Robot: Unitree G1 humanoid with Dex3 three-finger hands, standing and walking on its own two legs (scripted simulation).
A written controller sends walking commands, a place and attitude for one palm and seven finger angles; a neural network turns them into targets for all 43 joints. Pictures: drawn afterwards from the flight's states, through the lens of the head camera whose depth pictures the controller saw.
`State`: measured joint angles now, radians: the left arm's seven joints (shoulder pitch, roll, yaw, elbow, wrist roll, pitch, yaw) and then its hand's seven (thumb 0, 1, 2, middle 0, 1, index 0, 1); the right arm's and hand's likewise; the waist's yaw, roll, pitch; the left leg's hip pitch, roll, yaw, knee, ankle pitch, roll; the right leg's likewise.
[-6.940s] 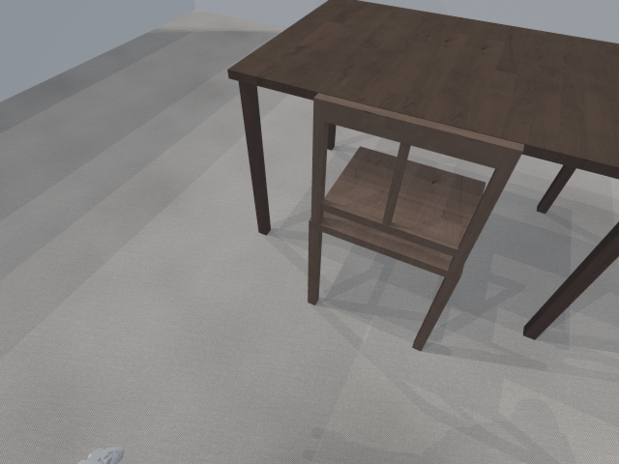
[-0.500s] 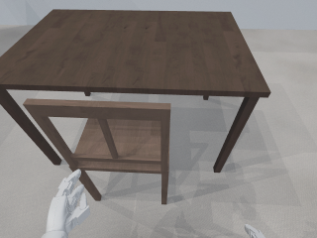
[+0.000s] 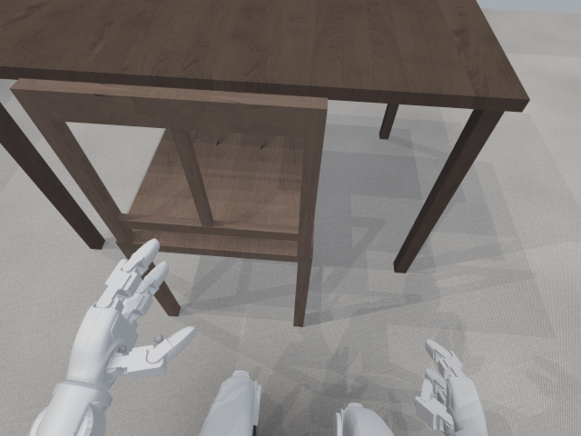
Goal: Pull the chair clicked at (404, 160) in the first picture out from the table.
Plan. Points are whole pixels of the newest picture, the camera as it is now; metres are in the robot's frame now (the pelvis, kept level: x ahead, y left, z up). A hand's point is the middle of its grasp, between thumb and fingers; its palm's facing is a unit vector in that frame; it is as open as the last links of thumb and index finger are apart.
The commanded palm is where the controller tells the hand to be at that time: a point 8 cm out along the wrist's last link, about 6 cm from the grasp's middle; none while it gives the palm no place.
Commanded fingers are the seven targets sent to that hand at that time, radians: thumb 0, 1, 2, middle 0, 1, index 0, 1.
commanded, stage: raise the hand toward the chair's back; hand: left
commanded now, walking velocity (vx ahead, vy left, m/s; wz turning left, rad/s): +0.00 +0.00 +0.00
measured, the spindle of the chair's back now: (195, 181) +0.51 +0.21 +0.00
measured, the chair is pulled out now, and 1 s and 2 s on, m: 0.00 0.00 0.00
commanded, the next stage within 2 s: aim the fingers beside a spindle in 1.42 s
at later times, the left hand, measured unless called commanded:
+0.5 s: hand (132, 312) +0.25 +0.21 +0.06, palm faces +0.02 -1.00 -0.05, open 15.6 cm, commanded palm +0.23 +0.27 +0.07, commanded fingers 0.00 -0.50 0.30 -0.06 -0.08 -0.06 -0.08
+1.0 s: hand (125, 286) +0.27 +0.22 +0.08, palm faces +0.00 -1.00 -0.06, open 16.9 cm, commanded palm +0.25 +0.28 +0.08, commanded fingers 0.00 -0.50 0.30 -0.06 -0.08 -0.06 -0.08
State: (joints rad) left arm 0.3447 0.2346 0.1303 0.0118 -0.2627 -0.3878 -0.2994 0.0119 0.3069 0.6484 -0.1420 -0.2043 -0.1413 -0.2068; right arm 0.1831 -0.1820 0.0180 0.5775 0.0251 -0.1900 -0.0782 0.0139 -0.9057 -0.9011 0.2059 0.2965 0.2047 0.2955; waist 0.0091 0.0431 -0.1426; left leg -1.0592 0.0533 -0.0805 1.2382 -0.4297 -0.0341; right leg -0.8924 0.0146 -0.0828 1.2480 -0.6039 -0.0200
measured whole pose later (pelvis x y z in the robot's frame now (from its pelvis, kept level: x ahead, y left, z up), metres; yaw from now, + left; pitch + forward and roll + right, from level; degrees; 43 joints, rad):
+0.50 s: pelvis +0.02 +0.02 +0.02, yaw -1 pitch +15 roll -3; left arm 0.39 0.24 0.17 -0.01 -0.25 -0.40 -0.20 0.00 -0.27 0.40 -0.09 -0.11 -0.09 -0.12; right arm 0.20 -0.23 -0.03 0.56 0.02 -0.19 -0.07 0.01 -0.91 -0.90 0.20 0.30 0.20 0.30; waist -0.03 0.02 -0.15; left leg -0.99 0.04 -0.04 1.17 -0.43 0.00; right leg -0.82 0.00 -0.05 1.15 -0.58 0.02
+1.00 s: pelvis +0.03 +0.02 +0.03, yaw +0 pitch +14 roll -3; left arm 0.30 0.27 0.23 0.06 -0.28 -0.36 -0.27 -0.01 -0.50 0.30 -0.06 -0.08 -0.06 -0.08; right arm 0.24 -0.24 0.00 0.57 0.02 -0.17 -0.06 0.01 -0.90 -0.90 0.21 0.30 0.21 0.30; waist -0.03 0.04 -0.15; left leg -0.94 0.04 -0.04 1.11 -0.43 0.00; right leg -0.76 0.00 -0.05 1.09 -0.57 0.01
